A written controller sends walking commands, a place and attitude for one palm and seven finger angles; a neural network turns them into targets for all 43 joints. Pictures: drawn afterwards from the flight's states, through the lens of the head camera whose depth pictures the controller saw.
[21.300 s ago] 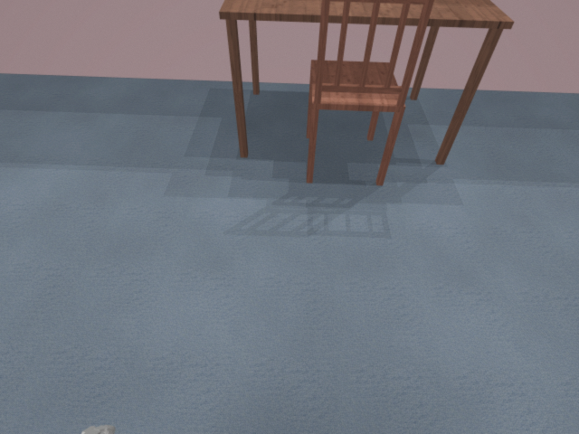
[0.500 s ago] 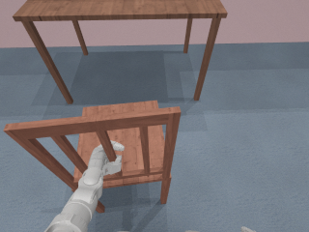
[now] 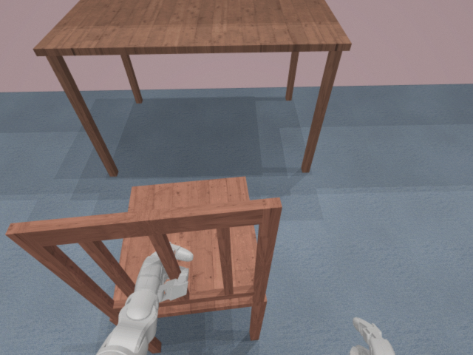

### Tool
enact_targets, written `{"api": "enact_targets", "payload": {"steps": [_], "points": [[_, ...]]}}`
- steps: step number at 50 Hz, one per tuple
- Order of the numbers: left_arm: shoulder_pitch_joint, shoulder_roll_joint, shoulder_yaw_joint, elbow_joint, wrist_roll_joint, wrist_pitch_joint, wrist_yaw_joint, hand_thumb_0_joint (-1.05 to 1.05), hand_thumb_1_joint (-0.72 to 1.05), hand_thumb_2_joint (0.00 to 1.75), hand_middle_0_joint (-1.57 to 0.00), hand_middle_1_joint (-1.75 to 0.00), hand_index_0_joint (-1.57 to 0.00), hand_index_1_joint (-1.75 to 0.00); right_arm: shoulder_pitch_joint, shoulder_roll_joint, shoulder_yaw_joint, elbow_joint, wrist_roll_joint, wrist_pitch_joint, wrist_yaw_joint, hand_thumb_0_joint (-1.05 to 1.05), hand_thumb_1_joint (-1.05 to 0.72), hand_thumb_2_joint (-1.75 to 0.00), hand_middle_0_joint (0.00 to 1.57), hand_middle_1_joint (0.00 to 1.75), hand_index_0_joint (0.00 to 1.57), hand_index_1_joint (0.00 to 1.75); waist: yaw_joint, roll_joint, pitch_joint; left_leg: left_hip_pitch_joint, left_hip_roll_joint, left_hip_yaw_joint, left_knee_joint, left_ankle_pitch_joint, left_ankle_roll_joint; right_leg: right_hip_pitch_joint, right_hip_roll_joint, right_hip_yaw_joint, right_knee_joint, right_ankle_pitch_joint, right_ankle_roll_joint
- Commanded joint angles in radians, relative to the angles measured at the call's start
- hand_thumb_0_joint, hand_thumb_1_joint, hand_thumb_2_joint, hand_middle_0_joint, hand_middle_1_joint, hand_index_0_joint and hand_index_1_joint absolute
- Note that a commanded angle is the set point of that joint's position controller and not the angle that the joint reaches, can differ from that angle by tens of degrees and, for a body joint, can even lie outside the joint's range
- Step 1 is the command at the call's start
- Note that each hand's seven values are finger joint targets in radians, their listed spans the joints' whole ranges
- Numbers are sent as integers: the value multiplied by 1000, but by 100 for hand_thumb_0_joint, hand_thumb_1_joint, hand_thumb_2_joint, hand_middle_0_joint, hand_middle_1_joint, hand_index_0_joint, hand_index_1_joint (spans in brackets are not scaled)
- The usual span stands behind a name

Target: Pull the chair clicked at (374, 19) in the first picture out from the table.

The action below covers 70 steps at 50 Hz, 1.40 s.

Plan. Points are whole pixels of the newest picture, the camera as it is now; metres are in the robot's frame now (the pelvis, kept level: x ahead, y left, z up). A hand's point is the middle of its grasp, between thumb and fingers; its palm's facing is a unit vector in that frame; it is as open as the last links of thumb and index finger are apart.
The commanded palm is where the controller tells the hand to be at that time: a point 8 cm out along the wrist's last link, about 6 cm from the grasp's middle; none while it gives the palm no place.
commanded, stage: stop walking, hand still on the chair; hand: left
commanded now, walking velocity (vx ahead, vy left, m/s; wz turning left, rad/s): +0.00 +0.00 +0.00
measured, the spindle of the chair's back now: (173, 270) +0.28 +0.15 -0.07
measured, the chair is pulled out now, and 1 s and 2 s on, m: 0.68 0.68 0.68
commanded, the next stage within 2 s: open the thumb and straighten the fingers in 0.10 s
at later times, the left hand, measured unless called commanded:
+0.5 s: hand (178, 276) +0.27 +0.13 -0.07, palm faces +0.00 -0.99 -0.14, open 9.5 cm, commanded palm +0.25 +0.19 -0.04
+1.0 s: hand (177, 280) +0.26 +0.13 -0.07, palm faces +0.01 -0.99 -0.16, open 17.2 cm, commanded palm +0.25 +0.18 -0.04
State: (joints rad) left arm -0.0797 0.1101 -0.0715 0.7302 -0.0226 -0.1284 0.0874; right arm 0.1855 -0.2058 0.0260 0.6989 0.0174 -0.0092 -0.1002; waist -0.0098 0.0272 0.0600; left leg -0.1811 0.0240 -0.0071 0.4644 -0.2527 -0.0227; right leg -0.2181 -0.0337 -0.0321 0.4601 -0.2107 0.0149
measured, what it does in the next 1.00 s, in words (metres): stands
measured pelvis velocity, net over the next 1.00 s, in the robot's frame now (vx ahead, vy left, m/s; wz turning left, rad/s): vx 0.03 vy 0.00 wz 0.03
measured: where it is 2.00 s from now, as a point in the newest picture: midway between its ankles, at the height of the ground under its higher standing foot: outside the picture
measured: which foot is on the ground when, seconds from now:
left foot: down 0.00-1.00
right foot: down 0.00-1.00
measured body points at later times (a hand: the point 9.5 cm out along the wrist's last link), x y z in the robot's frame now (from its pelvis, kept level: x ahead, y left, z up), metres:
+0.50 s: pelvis +0.01 +0.00 -0.02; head +0.05 -0.01 +0.43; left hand +0.27 +0.19 -0.05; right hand +0.15 -0.27 -0.12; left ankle +0.00 +0.13 -0.74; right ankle +0.02 -0.13 -0.74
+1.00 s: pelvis +0.03 +0.00 -0.04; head +0.07 -0.01 +0.41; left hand +0.26 +0.19 -0.06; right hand +0.20 -0.24 -0.13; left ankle +0.00 +0.13 -0.74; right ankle +0.02 -0.13 -0.74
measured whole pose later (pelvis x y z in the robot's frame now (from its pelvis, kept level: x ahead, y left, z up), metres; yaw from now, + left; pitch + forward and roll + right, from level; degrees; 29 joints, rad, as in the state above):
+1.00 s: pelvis +0.03 +0.00 -0.04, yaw +2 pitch +10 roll -1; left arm 0.22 0.15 -0.09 0.08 -0.05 0.19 0.08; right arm 0.23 -0.25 0.02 0.55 0.03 -0.10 -0.09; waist -0.03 0.05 -0.11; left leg -0.58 0.01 -0.04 0.87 -0.48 -0.02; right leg -0.59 -0.06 -0.06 0.85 -0.44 0.02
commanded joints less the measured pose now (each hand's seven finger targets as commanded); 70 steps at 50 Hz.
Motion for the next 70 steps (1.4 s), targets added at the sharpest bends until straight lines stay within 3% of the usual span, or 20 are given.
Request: {"api": "enact_targets", "payload": {"steps": [1, 9, 10, 11, 12, 13, 15, 21, 22, 28, 30, 33, 35, 36, 40, 51, 52, 53, 66, 70], "points": [[-180, 119, 42, -209, 7, -47, 6, 0, 90, 90, -50, -145, -50, -145, -32, -123, -47, -122, -4, -29, -14, 0, -90, -90, 20, 30, 20, 30, 0, -13, -232, 57, 84, -57, -54, 288, 36, 100, -81, 59, -48, 224, -37], [-176, 116, 35, -234, 4, -40, 7, 0, 90, 90, -50, -145, -50, -145, -45, -122, -46, -135, -2, -11, -15, 0, -90, -90, 20, 30, 20, 30, -1, -38, -233, 59, 83, -60, -49, 273, 35, 105, -91, 61, -58, 224, -43], [-168, 167, 69, -325, 1, -47, 10, 0, 90, 90, -50, -145, -50, -145, -44, -123, -48, -139, 0, -13, -17, 0, -90, -90, 20, 30, 20, 30, 0, -4, -228, 58, 83, -61, -57, 271, 39, 111, -92, 55, -70, 219, -38], [-54, 83, 41, -233, -54, -10, -9, 0, 78, 84, -50, -145, -50, -145, -27, -162, -62, -140, 47, -27, 15, 0, -90, -90, 20, 30, 20, 30, -58, -125, -211, -62, 26, 8, -26, 122, 36, 23, -43, -20, -20, 140, -22], [-108, 118, 62, -317, -59, -18, -23, 0, 66, 78, -50, -145, -50, -145, -47, -167, -61, -158, 44, -38, 27, 0, -90, -90, 20, 30, 20, 30, -43, -137, -215, -115, 18, 10, -6, 70, 39, -3, -40, -20, 7, 112, -20], [-138, 159, 88, -384, -55, -31, -27, 0, 54, 73, -50, -145, -50, -145, -57, -162, -67, -170, 42, -53, 30, 0, -90, -90, 20, 30, 20, 30, -46, -85, -232, -135, 9, 18, 9, 28, 41, -26, -38, -12, 19, 64, -19], [-72, 164, 82, -440, -48, -22, -33, 0, 30, 61, -50, -145, -50, -145, -53, -154, -68, -186, 37, -78, 35, 0, -90, -90, 20, 30, 20, 30, -38, -8, -246, -156, 2, 21, 40, 12, 42, -50, -34, -9, 46, 41, -26], [72, 151, 102, -520, -58, 72, -42, 0, -43, 26, -47, -138, -47, -138, -45, -165, -71, -231, 31, -108, 37, 0, -90, -90, 20, 30, 20, 30, -16, -37, -298, -242, -3, 26, 128, 36, 38, -107, -26, -19, 139, 75, -22], [-5, 174, 109, -583, -57, 80, -37, 0, -55, 20, -45, -130, -45, -130, -44, -168, -71, -233, 31, -111, 32, 0, -90, -90, 20, 30, 20, 30, -28, -12, -324, -230, -2, 26, 139, 45, 39, -120, -28, -18, 147, 79, -19], [47, 102, 57, -640, -56, 154, -29, 0, -55, 20, -30, -87, -30, -87, -18, -171, -74, -244, 24, -136, 14, 0, -90, -90, 20, 30, 20, 30, -38, -50, -358, -234, 3, 13, 199, 113, 38, -172, -21, -42, 209, 123, -15], [70, 136, 81, -675, -55, 169, -26, 0, -55, 20, -25, -73, -25, -73, -10, -177, -77, -246, 23, -142, 9, 0, -90, -90, 20, 30, 20, 30, -31, -43, -373, -236, 3, 10, 216, 138, 35, -168, -22, -44, 224, 145, -19], [153, 120, 72, -703, -50, 196, -22, 0, -55, 20, -18, -51, -18, -51, -5, -173, -73, -259, 19, -147, 9, 0, -90, -90, 20, 30, 20, 30, -27, -78, -370, -260, 2, 9, 239, 162, 35, -176, -22, -49, 248, 179, -17], [167, 147, 83, -750, -41, 208, -20, 0, -55, 20, -13, -36, -13, -36, -3, -175, -71, -267, 17, -146, 7, 0, -90, -90, 20, 30, 20, 30, -24, -49, -373, -270, -1, 7, 250, 173, 34, -173, -25, -48, 259, 193, -22], [149, 162, 97, -733, -35, 215, -17, 0, -55, 20, -10, -29, -10, -29, 4, -176, -70, -265, 16, -142, 6, 0, -90, -90, 20, 30, 20, 30, -34, -73, -352, -282, 0, 6, 261, 168, 34, -198, -24, -48, 266, 191, -18], [134, 127, 50, -815, -30, 228, -16, 0, -55, 20, 0, 0, 0, 0, 6, -170, -66, -280, 13, -144, 2, 0, -90, -90, 20, 30, 20, 30, -41, -23, -366, -272, -1, -2, 283, 177, 36, -230, -22, -55, 283, 164, -21], [227, 97, -3, -905, -9, 279, 10, 0, -55, 20, 0, 0, 0, 0, 13, -165, -57, -311, 10, -133, 1, 0, -90, -90, 20, 30, 20, 30, -42, -31, -390, -280, -3, -17, 313, 213, 33, -241, -24, -65, 316, 184, -21], [305, 150, 68, -837, -6, 287, 14, 0, -55, 20, 0, 0, 0, 0, 13, -165, -60, -310, 10, -125, 0, 0, -90, -90, 20, 30, 20, 30, -26, -50, -356, -312, -3, -17, 313, 188, 30, -253, -21, -67, 321, 164, -23], [342, 116, 36, -861, -5, 289, 9, 0, -55, 20, 0, 0, 0, 0, 7, -161, -56, -324, 9, -119, 4, 0, -90, -90, 20, 30, 20, 30, -18, -46, -356, -320, -6, -14, 308, 174, 29, -253, -21, -67, 320, 149, -23], [529, 106, -34, -1115, -1, 252, 15, 0, -55, 20, 0, 0, 0, 0, 10, -149, -56, -373, 11, -141, -14, 0, -90, -90, 20, 30, 20, 30, -44, -26, -334, -363, -15, -27, 351, 78, 38, -319, -16, -65, 337, 46, -19], [606, 140, -4, -1135, 3, 249, 15, 0, -55, 20, 0, 0, 0, 0, 2, -144, -59, -377, 12, -147, -20, 0, -90, -90, 20, 30, 20, 30, -27, -21, -337, -387, -21, -28, 359, 58, 41, -317, -16, -62, 339, 21, -23]]}}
